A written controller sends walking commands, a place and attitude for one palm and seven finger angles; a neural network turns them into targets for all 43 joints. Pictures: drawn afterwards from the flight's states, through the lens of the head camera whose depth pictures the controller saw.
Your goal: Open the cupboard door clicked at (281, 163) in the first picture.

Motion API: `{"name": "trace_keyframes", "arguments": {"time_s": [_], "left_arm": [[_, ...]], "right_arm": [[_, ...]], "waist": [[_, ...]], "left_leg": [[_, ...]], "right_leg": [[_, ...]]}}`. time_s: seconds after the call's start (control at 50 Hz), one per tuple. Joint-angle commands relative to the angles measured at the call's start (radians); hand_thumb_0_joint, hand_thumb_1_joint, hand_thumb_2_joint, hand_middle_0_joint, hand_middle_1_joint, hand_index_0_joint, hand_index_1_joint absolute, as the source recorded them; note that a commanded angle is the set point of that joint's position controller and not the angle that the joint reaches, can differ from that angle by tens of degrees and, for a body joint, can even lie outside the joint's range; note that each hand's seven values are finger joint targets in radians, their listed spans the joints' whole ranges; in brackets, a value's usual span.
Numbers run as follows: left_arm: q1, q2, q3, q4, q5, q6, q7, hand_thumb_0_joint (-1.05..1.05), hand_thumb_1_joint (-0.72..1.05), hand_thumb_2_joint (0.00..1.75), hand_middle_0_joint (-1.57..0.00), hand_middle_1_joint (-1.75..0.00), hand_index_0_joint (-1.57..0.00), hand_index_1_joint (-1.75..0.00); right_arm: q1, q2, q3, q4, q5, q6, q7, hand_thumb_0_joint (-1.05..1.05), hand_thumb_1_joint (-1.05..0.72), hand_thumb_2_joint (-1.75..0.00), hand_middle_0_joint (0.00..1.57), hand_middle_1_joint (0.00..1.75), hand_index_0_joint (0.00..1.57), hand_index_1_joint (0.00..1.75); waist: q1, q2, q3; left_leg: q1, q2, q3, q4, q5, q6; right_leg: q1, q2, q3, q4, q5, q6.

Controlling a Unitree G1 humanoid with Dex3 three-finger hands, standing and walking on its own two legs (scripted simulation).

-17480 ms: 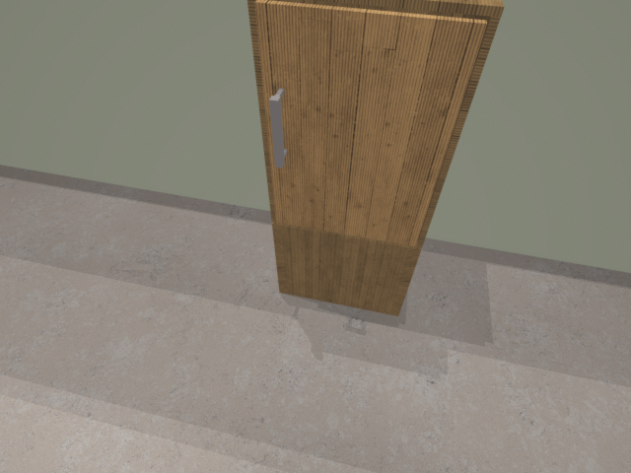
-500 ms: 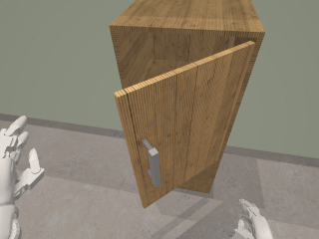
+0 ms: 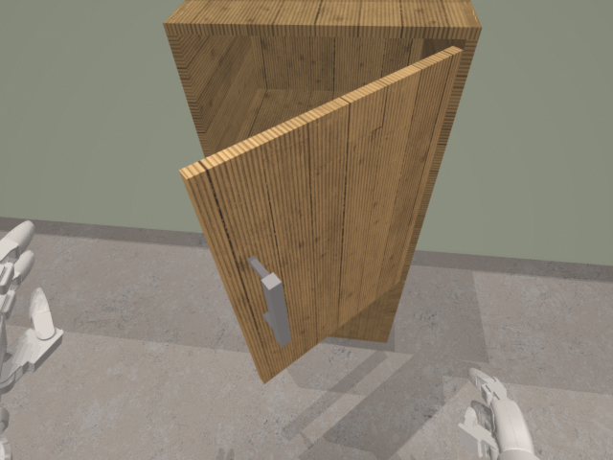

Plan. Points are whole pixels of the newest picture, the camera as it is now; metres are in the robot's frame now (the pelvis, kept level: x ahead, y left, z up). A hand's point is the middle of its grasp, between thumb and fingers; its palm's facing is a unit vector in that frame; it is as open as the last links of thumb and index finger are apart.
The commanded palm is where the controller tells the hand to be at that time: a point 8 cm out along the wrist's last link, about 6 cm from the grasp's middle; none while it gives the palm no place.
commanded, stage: step back with the hand held close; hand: left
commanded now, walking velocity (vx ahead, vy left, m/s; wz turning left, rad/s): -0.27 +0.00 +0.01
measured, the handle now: (270, 304) +0.33 +0.09 -0.01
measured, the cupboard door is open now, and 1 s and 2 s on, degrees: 45 45 45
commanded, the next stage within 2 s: stop stepping back and stand still in 1.06 s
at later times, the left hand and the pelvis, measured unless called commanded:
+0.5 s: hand out of the picture +0.10 +0.30 +0.15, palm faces +0.47 -0.74 -0.49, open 7.4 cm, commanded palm +0.03 +0.33 +0.17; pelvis -0.09 +0.02 -0.02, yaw +3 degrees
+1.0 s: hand out of the picture -0.07 +0.30 +0.15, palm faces +0.63 -0.63 -0.46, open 7.5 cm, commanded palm -0.11 +0.32 +0.17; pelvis -0.20 +0.00 -0.02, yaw +10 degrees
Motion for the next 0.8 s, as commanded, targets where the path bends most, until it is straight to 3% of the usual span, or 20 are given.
{"name": "trace_keyframes", "arguments": {"time_s": [0.0, 0.06, 0.1, 0.16, 0.2, 0.22, 0.3, 0.38, 0.4, 0.44, 0.5, 0.54, 0.58, 0.64, 0.66, 0.7, 0.72, 0.74, 0.78], "left_arm": [[0.030, 0.249, 0.170, -0.287, -0.003, -0.067, 0.037, 0.00, 0.90, 0.90, -0.20, -0.30, -0.20, -0.30], [0.049, 0.255, 0.187, -0.312, -0.004, -0.067, 0.046, 0.00, 0.90, 0.90, -0.20, -0.30, -0.20, -0.30], [0.061, 0.266, 0.202, -0.315, -0.004, -0.070, 0.051, 0.00, 0.90, 0.90, -0.20, -0.30, -0.20, -0.30], [0.071, 0.238, 0.185, -0.298, -0.002, -0.074, 0.053, 0.00, 0.90, 0.90, -0.20, -0.30, -0.20, -0.30], [0.066, 0.229, 0.181, -0.294, 0.003, -0.079, 0.052, 0.00, 0.90, 0.90, -0.20, -0.30, -0.20, -0.30], [0.060, 0.218, 0.169, -0.293, 0.007, -0.081, 0.052, 0.00, 0.90, 0.90, -0.20, -0.30, -0.20, -0.30], [0.025, 0.204, 0.169, -0.271, 0.029, -0.096, 0.055, 0.00, 0.90, 0.90, -0.20, -0.30, -0.20, -0.30], [-0.049, 0.198, 0.164, -0.288, 0.056, -0.118, 0.060, 0.00, 0.90, 0.90, -0.20, -0.30, -0.20, -0.30], [-0.064, 0.222, 0.183, -0.306, 0.060, -0.124, 0.063, 0.00, 0.90, 0.90, -0.20, -0.30, -0.20, -0.30], [-0.080, 0.212, 0.174, -0.338, 0.060, -0.134, 0.065, 0.00, 0.90, 0.90, -0.20, -0.30, -0.20, -0.30], [-0.061, 0.251, 0.215, -0.376, 0.052, -0.153, 0.073, 0.00, 0.90, 0.90, -0.20, -0.30, -0.20, -0.30], [-0.037, 0.231, 0.207, -0.372, 0.044, -0.159, 0.073, 0.00, 0.90, 0.90, -0.20, -0.30, -0.20, -0.30], [-0.029, 0.225, 0.217, -0.358, 0.045, -0.169, 0.073, 0.00, 0.90, 0.90, -0.20, -0.30, -0.20, -0.30], [-0.041, 0.211, 0.216, -0.343, 0.040, -0.172, 0.072, 0.00, 0.90, 0.90, -0.20, -0.30, -0.20, -0.30], [-0.052, 0.213, 0.220, -0.348, 0.040, -0.173, 0.071, 0.00, 0.90, 0.90, -0.20, -0.30, -0.20, -0.30], [-0.056, 0.234, 0.247, -0.343, 0.043, -0.178, 0.070, 0.00, 0.90, 0.90, -0.20, -0.30, -0.20, -0.30], [-0.054, 0.231, 0.247, -0.344, 0.039, -0.177, 0.068, 0.00, 0.90, 0.90, -0.20, -0.30, -0.20, -0.30], [-0.062, 0.243, 0.259, -0.354, 0.036, -0.178, 0.067, 0.00, 0.90, 0.90, -0.20, -0.30, -0.20, -0.30], [-0.019, 0.246, 0.280, -0.339, 0.025, -0.179, 0.063, 0.00, 0.90, 0.90, -0.20, -0.30, -0.20, -0.30]], "right_arm": [[-0.087, -0.095, -0.049, -0.175, 0.004, -0.017, -0.021, 0.00, -0.90, -0.90, 0.20, 0.30, 0.20, 0.30], [-0.078, -0.087, -0.052, -0.196, 0.007, -0.007, -0.024, 0.00, -0.90, -0.90, 0.20, 0.30, 0.20, 0.30], [-0.087, -0.091, -0.055, -0.199, 0.006, -0.004, -0.028, 0.00, -0.90, -0.90, 0.20, 0.30, 0.20, 0.30], [-0.073, -0.093, -0.054, -0.204, 0.006, -0.006, -0.026, 0.00, -0.90, -0.90, 0.20, 0.30, 0.20, 0.30], [-0.076, -0.104, -0.054, -0.204, 0.004, -0.013, -0.024, 0.00, -0.90, -0.90, 0.20, 0.30, 0.20, 0.30], [-0.072, -0.102, -0.051, -0.208, 0.004, -0.016, -0.022, 0.00, -0.90, -0.90, 0.20, 0.30, 0.20, 0.30], [-0.064, -0.119, -0.054, -0.212, 0.005, -0.033, -0.019, 0.00, -0.90, -0.90, 0.20, 0.30, 0.20, 0.30], [-0.041, -0.124, -0.055, -0.210, 0.000, -0.056, -0.018, 0.00, -0.90, -0.90, 0.20, 0.30, 0.20, 0.30], [-0.041, -0.124, -0.057, -0.207, -0.003, -0.062, -0.020, 0.00, -0.90, -0.90, 0.20, 0.30, 0.20, 0.30], [-0.031, -0.117, -0.055, -0.208, -0.001, -0.076, -0.018, 0.00, -0.90, -0.90, 0.20, 0.30, 0.20, 0.30], [-0.024, -0.109, -0.055, -0.194, -0.008, -0.093, -0.018, 0.00, -0.90, -0.90, 0.20, 0.30, 0.20, 0.30], [-0.017, -0.100, -0.052, -0.189, -0.005, -0.101, -0.014, 0.00, -0.90, -0.90, 0.20, 0.30, 0.20, 0.30], [-0.008, -0.107, -0.057, -0.179, -0.006, -0.106, -0.011, 0.00, -0.90, -0.90, 0.20, 0.30, 0.20, 0.30], [-0.010, -0.108, -0.060, -0.171, -0.001, -0.112, -0.010, 0.00, -0.90, -0.90, 0.20, 0.30, 0.20, 0.30], [-0.015, -0.111, -0.062, -0.171, 0.000, -0.116, -0.009, 0.00, -0.90, -0.90, 0.20, 0.30, 0.20, 0.30], [-0.038, -0.109, -0.068, -0.165, -0.002, -0.125, -0.012, 0.00, -0.90, -0.90, 0.20, 0.30, 0.20, 0.30], [-0.038, -0.101, -0.070, -0.163, -0.003, -0.131, -0.011, 0.00, -0.90, -0.90, 0.20, 0.30, 0.20, 0.30], [-0.036, -0.098, -0.075, -0.158, -0.004, -0.138, -0.007, 0.00, -0.90, -0.90, 0.20, 0.30, 0.20, 0.30], [-0.041, -0.093, -0.087, -0.150, 0.001, -0.150, 0.003, 0.00, -0.90, -0.90, 0.20, 0.30, 0.20, 0.30]], "waist": [[-0.001, -0.039, -0.263], [-0.003, -0.059, -0.257], [0.002, -0.011, -0.235], [-0.001, 0.001, -0.189], [0.002, 0.043, -0.158], [-0.001, 0.036, -0.136], [-0.005, 0.036, -0.061], [-0.016, -0.003, -0.028], [-0.013, -0.010, -0.040], [-0.020, -0.014, -0.052], [-0.018, 0.001, -0.085], [-0.023, -0.013, -0.090], [-0.025, 0.000, -0.076], [-0.024, 0.008, -0.079], [-0.021, 0.043, -0.085], [-0.006, 0.116, -0.117], [-0.006, 0.113, -0.130], [-0.006, 0.096, -0.141], [-0.001, 0.065, -0.137]], "left_leg": [[0.061, 0.038, -0.026, 0.011, 0.436, 0.012], [0.032, 0.043, -0.034, 0.010, 0.433, 0.008], [0.001, 0.049, -0.046, -0.004, 0.412, 0.011], [-0.070, 0.066, -0.063, -0.041, 0.311, 0.018], [-0.149, 0.079, -0.087, -0.084, 0.200, 0.031], [-0.196, 0.091, -0.092, -0.106, 0.123, 0.039], [-0.451, 0.110, -0.126, -0.168, -0.308, 0.080], [-0.546, 0.113, -0.148, -0.141, -0.472, 0.099], [-0.539, 0.107, -0.151, -0.126, -0.479, 0.099], [-0.488, 0.088, -0.148, -0.091, -0.470, 0.092], [-0.427, 0.066, -0.145, -0.056, -0.410, 0.079], [-0.392, 0.055, -0.126, -0.014, -0.399, 0.070], [-0.442, 0.066, -0.132, -0.005, -0.467, 0.076], [-0.501, 0.104, -0.166, -0.068, -0.489, 0.083], [-0.528, 0.130, -0.189, -0.102, -0.508, 0.091], [-0.594, 0.218, -0.244, -0.185, -0.535, 0.120], [-0.599, 0.267, -0.261, -0.212, -0.499, 0.138], [-0.569, 0.298, -0.258, -0.218, -0.450, 0.148], [-0.499, 0.317, -0.184, -0.174, -0.390, 0.141]], "right_leg": [[0.112, -0.114, 0.068, 0.044, 0.528, 0.010], [0.097, -0.102, 0.071, 0.066, 0.502, 0.013], [0.084, -0.096, 0.072, 0.075, 0.458, 0.012], [0.070, -0.070, 0.066, 0.087, 0.324, 0.022], [0.087, -0.055, 0.057, 0.103, 0.235, 0.026], [0.094, -0.048, 0.056, 0.123, 0.185, 0.031], [0.169, -0.037, 0.078, 0.164, 0.038, 0.036], [0.141, -0.038, 0.106, 0.171, -0.123, 0.035], [0.133, -0.039, 0.116, 0.158, -0.146, 0.032], [0.070, -0.044, 0.136, 0.150, -0.168, 0.023], [0.027, -0.051, 0.159, 0.144, -0.109, 0.009], [-0.025, -0.062, 0.186, 0.128, -0.124, 0.003], [-0.034, -0.060, 0.203, 0.143, -0.177, 0.002], [-0.003, -0.026, 0.163, 0.254, -0.122, 0.015], [0.022, -0.004, 0.143, 0.321, -0.096, 0.022], [0.118, 0.041, 0.077, 0.491, -0.058, 0.042], [0.133, 0.053, 0.059, 0.572, -0.102, 0.048], [0.109, 0.055, 0.057, 0.626, -0.156, 0.047], [0.050, 0.043, 0.058, 0.600, -0.242, 0.033]]}}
